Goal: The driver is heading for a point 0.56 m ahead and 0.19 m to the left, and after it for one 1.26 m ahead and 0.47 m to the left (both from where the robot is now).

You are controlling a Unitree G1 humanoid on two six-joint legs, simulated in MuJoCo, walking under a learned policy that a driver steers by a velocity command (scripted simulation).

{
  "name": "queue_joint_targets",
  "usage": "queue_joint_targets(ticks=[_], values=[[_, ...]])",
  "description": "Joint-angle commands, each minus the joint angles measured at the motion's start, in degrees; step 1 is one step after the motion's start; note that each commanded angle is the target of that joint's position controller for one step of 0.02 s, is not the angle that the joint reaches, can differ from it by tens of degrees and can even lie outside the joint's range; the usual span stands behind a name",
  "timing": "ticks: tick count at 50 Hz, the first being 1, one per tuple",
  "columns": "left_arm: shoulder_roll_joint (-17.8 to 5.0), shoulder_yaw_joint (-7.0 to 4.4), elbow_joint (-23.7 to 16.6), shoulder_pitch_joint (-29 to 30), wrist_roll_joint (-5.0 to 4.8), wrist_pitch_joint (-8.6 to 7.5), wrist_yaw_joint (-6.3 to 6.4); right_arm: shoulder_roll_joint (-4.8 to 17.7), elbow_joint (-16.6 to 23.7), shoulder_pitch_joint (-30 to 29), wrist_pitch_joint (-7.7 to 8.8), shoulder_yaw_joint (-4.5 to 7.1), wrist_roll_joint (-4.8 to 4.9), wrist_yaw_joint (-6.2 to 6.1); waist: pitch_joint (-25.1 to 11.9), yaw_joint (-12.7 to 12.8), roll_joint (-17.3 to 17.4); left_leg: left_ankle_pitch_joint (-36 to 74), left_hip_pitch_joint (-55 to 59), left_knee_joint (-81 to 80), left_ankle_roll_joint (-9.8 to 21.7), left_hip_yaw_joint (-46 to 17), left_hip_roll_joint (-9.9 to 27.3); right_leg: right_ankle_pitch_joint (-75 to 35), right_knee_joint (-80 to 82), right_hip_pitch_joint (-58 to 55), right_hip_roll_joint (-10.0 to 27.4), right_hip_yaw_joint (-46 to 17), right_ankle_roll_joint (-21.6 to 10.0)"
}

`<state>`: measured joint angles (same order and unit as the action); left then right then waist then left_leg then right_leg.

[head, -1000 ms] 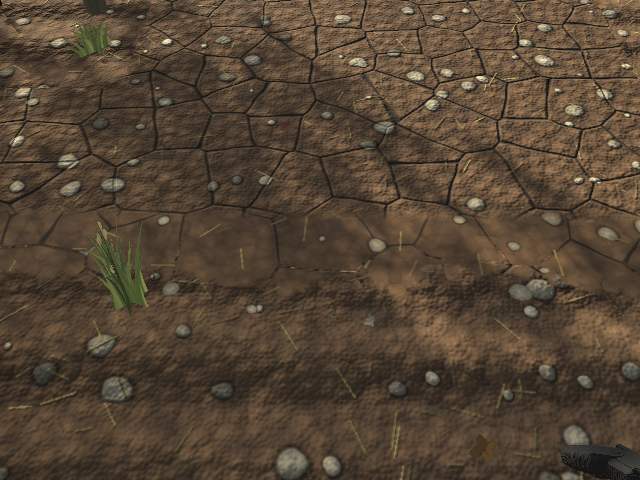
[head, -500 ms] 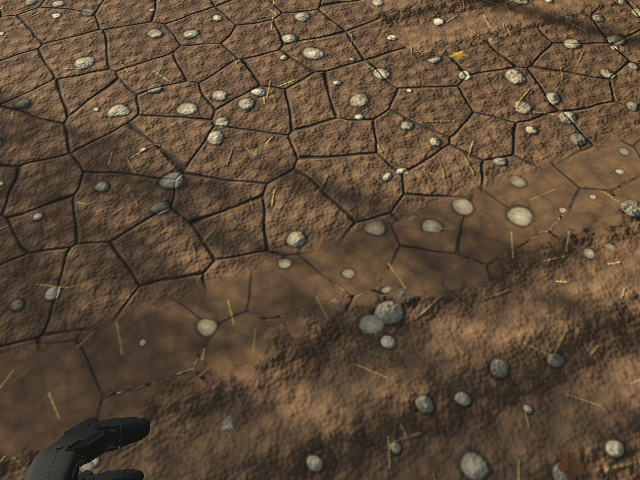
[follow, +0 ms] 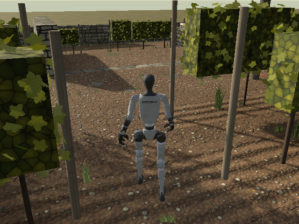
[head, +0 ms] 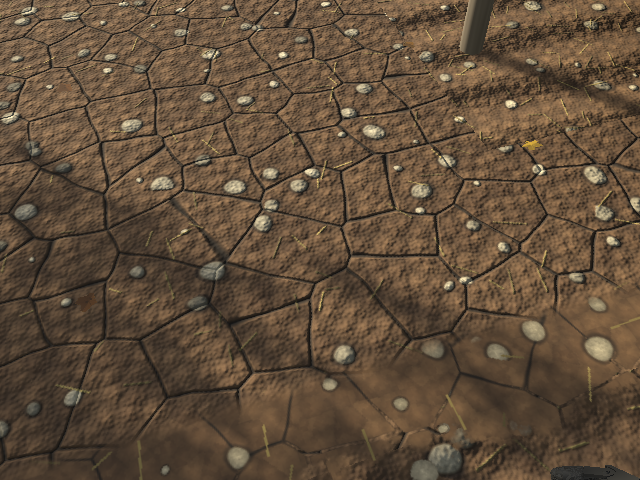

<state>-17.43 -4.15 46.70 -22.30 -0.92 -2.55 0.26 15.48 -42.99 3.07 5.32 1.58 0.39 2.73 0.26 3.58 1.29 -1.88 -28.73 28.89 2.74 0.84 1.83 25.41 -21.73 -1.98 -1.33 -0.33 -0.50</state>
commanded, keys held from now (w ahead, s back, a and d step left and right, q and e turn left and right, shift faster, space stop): w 0.30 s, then w+q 0.52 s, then q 0.18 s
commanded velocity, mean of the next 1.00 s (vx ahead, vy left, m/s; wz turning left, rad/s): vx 0.47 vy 0.00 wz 0.27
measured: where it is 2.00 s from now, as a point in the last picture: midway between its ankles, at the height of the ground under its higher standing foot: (321, 406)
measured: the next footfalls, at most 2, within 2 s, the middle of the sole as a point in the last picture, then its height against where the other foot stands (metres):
right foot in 0.52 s outside the picture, level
left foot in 1.02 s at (270, 392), level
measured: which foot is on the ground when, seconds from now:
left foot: down 0.00-0.54, up 0.56-1.00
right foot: down 0.00-0.02, up 0.04-0.50, down 0.52-1.00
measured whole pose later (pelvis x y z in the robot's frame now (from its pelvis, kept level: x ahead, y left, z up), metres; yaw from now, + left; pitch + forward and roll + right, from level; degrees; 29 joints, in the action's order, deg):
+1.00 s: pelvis +0.52 +0.03 +0.00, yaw +20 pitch +1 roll -3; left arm -16.4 -4.8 50.0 -15.7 -1.7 -2.8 1.5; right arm 16.0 -39.1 5.0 1.0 3.9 0.3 3.1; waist 2.8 3.3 1.7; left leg -2.6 -30.7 33.5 3.9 2.3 2.4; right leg 24.0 -23.9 -1.6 3.3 15.2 2.9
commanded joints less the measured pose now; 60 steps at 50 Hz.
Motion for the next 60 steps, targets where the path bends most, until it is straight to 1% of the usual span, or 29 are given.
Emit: queue_joint_targets(ticks=[1, 2, 3, 4, 5, 7, 10, 15, 21, 24, 25, 26, 27, 28, 29, 31, 32, 36, 43, 47, 49, 50, 51, 52, 53, 54, 56, 58, 60], values=[[-1.74, 0.44, -4.85, -4.93, 0.69, -0.96, 0.29, 17.53, -1.49, 20.42, 0.36, 5.61, -1.33, -0.95, -19.16, -8.28, 8.46, -6.38, 45.43, -0.18, 12.89, -25.49, 16.4, -22.86, -39.4, 28.92, 1.52, 0.83, -1.06], [-1.93, 0.75, -4.21, -4.27, 0.48, -2.06, 0.12, 14.33, -2.39, 22.81, 0.11, 4.82, -0.09, -0.6, -22.88, -9.59, 14.94, -16.22, 50.64, -10.16, 16.24, -43.46, 20.14, 7.59, -49.45, 39.67, -2.86, -5.49, -0.23], [-6.78, -0.49, -5.21, 0.48, -0.93, -2.74, -0.31, 11.27, -2.02, 19.71, 0.06, 3.72, 0.5, -0.71, -14.88, -9.99, 9.69, -22.83, 45.66, -11.59, 13.34, -37.8, 18.84, 5.74, -54.22, 45.93, 0.82, -7.61, -0.94], [-7.03, -0.39, -6.45, 4.92, -1.3, -3.06, -0.36, 9.78, -1.21, 15.92, -0.14, 3.28, 0.17, -0.94, -8.98, -9.04, 5.62, -21.65, 37.86, -12.4, 11.35, -30.55, 16.9, 0.71, -52.81, 46.8, 3.9, -5.46, -1.62], [-6.64, -0.41, -6.99, 7.48, -0.49, -3.07, -0.18, 8.48, -0.85, 12.53, -0.25, 2.83, -0.38, -0.96, -4.24, -7.51, 2.78, -16.91, 29.68, -14.09, 10.68, -25.15, 14.8, -3.58, -48.98, 45.34, 6.07, -4.16, -1.64], [-5.43, -0.68, -6.25, 5.66, 0.16, -2.02, -0.02, 6.3, -0.4, 9.4, 0.18, 2.08, -1.21, -0.87, -2.2, -4.17, 4.58, -9.43, 20.85, -17.24, 10.08, -19.34, 11.89, -8.35, -44.15, 38.76, 8.56, -4.52, -1.26], [-3.34, -0.26, -6.08, 5.63, 0.51, -0.89, 0.28, 7.7, -1.47, 9.85, 0.9, 2.49, -0.64, -1.18, -1.01, -3.03, 3.73, -2.19, 17.69, -20.55, 11.41, -13.67, 11.11, -12.22, -38.88, 38.47, 9.27, -3.51, 0.38], [-1.42, 0.54, -7.94, 14.61, 0.67, -1.56, -0.19, 9.38, -3.36, 13.05, 0.28, 2.93, -0.08, -2.29, 1.09, -5.68, 2.1, 3.4, 19.97, -21.84, 9.36, -6.27, 8.68, -27.14, -21.35, 39.6, 8.44, -1.9, 1.65], [-1.68, 0.72, -10.9, 24.38, 0.04, -3.09, -1.9, 10.63, -6.08, 19.16, -1.52, 3.47, 1.04, -2.89, 3.47, -8.44, 2.27, 1.54, 25.14, -17.31, 8.65, -9.42, 10.68, -28.36, -8.3, 36.42, 4.95, -1.79, 1.53], [-4.2, -0.22, -9.95, 20.3, 0.07, -3.88, -2.13, 11.53, -6.17, 18.01, -2.29, 4.07, 1.1, -3.38, 1.49, -4.93, 4.06, 5.63, 26.94, -11.59, 6.97, -12.13, 11.86, -22.95, -5.04, 28.74, 3.64, -1.67, -0.24], [-5.87, -1.19, -8.23, 14.45, 0.26, -4.06, -1.79, 10.85, -6.0, 17.28, -2.41, 3.82, 1.03, -3.41, -1.88, -1.69, 3.59, 11.52, 25.57, -5.33, 5.63, -10.75, 9.56, -22.32, -3.18, 19.82, 2.66, -0.43, -1.65], [-8.89, -2.42, -6.34, 5.6, 1.07, -4.2, -1.25, 8.04, -5.22, 17.09, -2.29, 2.81, 0.35, -3.3, -9.36, 2.17, 1.8, 8.92, 19.32, 7.04, 3.67, -8.48, 6.07, -23.47, -5.96, 4.78, 6.83, -3.48, -4.29], [-14.38, -3.77, -5.57, -1.75, 2.16, -3.77, -0.69, 2.44, -3.25, 21.43, -1.53, 1.18, -0.3, -3.17, -19.14, 2.44, -9.98, -10.16, -0.19, 28.37, -0.39, -3.17, -1.73, -20.18, -6.34, -17.69, 21.15, -22.32, -10.7], [-12.32, -3.27, -4.84, -3.39, 1.62, -3.19, -0.87, 2.86, -3.07, 23.37, -0.62, 0.99, 0.95, -3.0, -23.77, 2.16, -19.54, -32.45, -11.03, 40.16, -1.45, -6.64, -4.01, -9.83, 1.62, -21.5, 26.64, -40.13, -15.34], [-7.95, -1.96, -5.19, -0.09, 1.12, -3.05, -0.77, 8.71, -2.88, 19.56, -0.44, 2.65, 2.24, -2.96, -15.06, 2.61, -12.61, -29.33, -15.68, 45.07, -1.24, -8.71, -0.48, -4.08, 3.46, -14.86, 24.57, -34.02, -12.95], [-4.19, -0.71, -5.16, 6.7, 1.04, -3.02, -0.68, 8.39, -1.61, 13.95, -0.94, 3.06, 1.75, -3.07, -4.97, 0.13, -7.34, -20.37, -14.36, 42.52, -1.29, -6.51, 3.7, -8.8, 7.01, -0.33, 20.13, -20.43, -10.14], [-2.65, -0.29, -4.99, 9.25, 1.28, -3.32, -0.76, 7.73, -1.63, 14.01, -1.64, 3.44, 1.34, -3.1, -2.44, -1.62, -8.2, -17.49, -11.98, 39.87, -1.47, -6.95, 5.29, -12.24, 9.13, 4.72, 18.27, -15.66, -9.47], [-3.85, -1.07, -3.36, 11.84, 1.69, -4.41, -0.53, 4.2, -0.24, 13.78, -4.04, 3.22, 1.22, -2.98, 0.69, -4.3, -6.53, -11.47, -9.59, 35.62, -2.84, -6.58, 6.64, -22.37, 14.06, 11.35, 17.44, -4.91, -10.22], [-7.18, -2.12, -1.04, 10.17, 1.32, -3.15, 0.85, 2.34, 4.16, 2.6, -3.52, 2.37, 0.33, -0.77, 4.2, -1.26, -3.61, 4.28, -7.51, 13.16, -2.5, -1.06, 4.65, -34.0, 13.12, 8.42, 15.52, 8.98, -8.32], [-9.77, -3.01, -0.32, 9.72, -0.53, -1.24, 1.52, 4.58, 6.68, 2.02, -4.02, 3.44, -0.08, 0.47, 1.77, -2.43, -5.93, -1.16, -3.02, 7.86, -0.25, 2.18, 1.43, -50.49, 4.25, 2.01, 17.16, 11.18, -6.03], [-10.65, -3.42, -0.86, 11.5, -1.71, -0.36, 1.75, 7.67, 5.32, 9.87, -4.3, 5.17, -0.15, 0.54, -2.6, -7.06, -6.16, -3.61, 6.58, 4.5, 2.3, 4.5, -2.53, -59.15, -8.15, 1.37, 16.06, 12.04, -4.06], [-9.26, -2.94, -0.98, 11.37, -1.64, -0.21, 1.62, 10.67, 3.44, 16.92, -4.32, 6.78, -0.21, -0.22, -6.33, -10.58, -3.6, 2.68, 17.11, -0.09, 4.22, 4.31, -4.81, -54.21, -19.66, 5.02, 13.15, 13.13, -1.59], [-5.35, -1.61, -1.87, 7.88, 1.22, -0.5, 1.21, 16.36, 3.37, 19.65, -4.77, 8.1, -0.18, -1.84, -10.42, -9.64, 7.91, 27.13, 31.33, 0.6, 7.83, -9.08, 4.88, -23.44, -37.69, 19.05, 8.79, 13.53, 2.52], [-1.0, 0.09, -3.15, 0.95, 3.21, -1.18, 0.52, 20.38, 6.53, 14.94, -4.48, 7.7, -1.51, -2.06, -19.14, -2.63, 15.79, 42.11, 44.69, 1.03, 21.3, -35.74, 19.0, 17.81, -57.4, 36.46, -1.64, 5.02, 6.14], [-6.38, -0.77, -2.55, 4.34, 1.12, -1.54, 0.07, 16.64, 8.06, 15.7, -4.21, 7.02, -1.11, -1.1, -26.41, -7.76, 5.96, 30.63, 44.29, -3.92, 21.98, -37.31, 19.32, 15.31, -60.92, 38.11, 0.08, -5.08, 5.04], [-7.2, -1.06, -4.24, 9.68, -0.52, -1.45, 0.23, 13.98, 8.17, 12.76, -3.73, 6.32, -0.51, -0.85, -18.89, -7.41, 3.44, 21.37, 38.57, -5.82, 19.1, -30.81, 16.35, 9.47, -58.89, 41.66, 1.96, -4.65, 3.69], [-7.01, -1.23, -3.85, 12.03, 1.16, -0.36, 1.84, 10.12, 8.27, 7.33, -4.01, 5.24, 0.61, -1.6, -8.48, -4.31, 0.19, 11.55, 23.1, -8.57, 13.82, -23.11, 11.18, 1.52, -50.28, 40.02, 5.61, -4.4, 3.36], [-7.07, -1.54, -3.9, 10.73, 1.53, 0.95, 2.09, 9.94, 9.47, 5.23, -4.41, 5.09, -0.95, -2.25, -7.48, -1.96, 2.69, 12.0, 14.38, -10.45, 12.86, -20.73, 8.87, -1.8, -46.69, 33.74, 5.02, -4.18, 3.26], [-5.6, -1.22, -3.9, 10.02, 1.79, 1.29, 2.3, 10.76, 9.76, 5.6, -4.39, 5.41, -1.06, -2.89, -8.72, -1.53, 3.12, 15.62, 12.82, -10.07, 12.98, -19.01, 7.78, -3.57, -42.39, 32.42, 3.98, -4.03, 4.04]])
